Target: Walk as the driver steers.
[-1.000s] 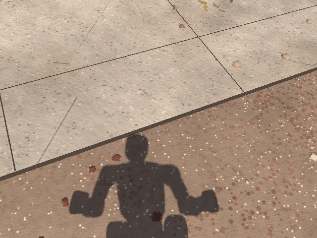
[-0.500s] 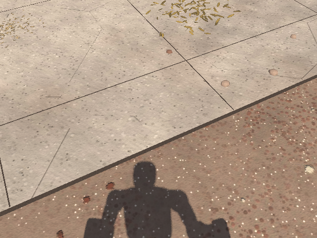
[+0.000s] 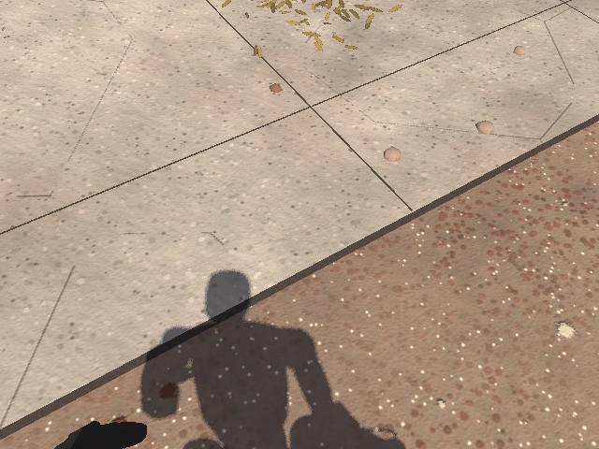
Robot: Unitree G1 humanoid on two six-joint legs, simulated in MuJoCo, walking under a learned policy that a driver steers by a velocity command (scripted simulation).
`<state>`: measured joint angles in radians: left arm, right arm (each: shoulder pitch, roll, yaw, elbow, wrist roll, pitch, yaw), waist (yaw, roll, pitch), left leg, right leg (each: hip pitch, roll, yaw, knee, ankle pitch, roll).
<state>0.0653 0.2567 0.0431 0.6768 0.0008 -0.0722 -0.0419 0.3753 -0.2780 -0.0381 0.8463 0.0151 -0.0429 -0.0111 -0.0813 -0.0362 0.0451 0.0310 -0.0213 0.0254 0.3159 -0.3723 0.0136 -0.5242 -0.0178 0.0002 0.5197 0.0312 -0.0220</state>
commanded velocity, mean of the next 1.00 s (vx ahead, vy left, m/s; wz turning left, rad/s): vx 0.04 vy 0.00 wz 0.47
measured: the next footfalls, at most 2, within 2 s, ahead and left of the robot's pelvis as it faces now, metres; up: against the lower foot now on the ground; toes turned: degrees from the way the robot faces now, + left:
right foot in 0.02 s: +0.18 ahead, -0.11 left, +0.00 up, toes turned -1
left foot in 0.46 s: +0.09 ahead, +0.12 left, +0.00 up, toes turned +16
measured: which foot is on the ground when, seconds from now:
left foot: down 0.00-0.04, up 0.06-0.44, down 0.46-0.94, up 0.96-1.00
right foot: up 0.00-0.00, down 0.02-0.44, up 0.46-0.92, down 0.94-1.00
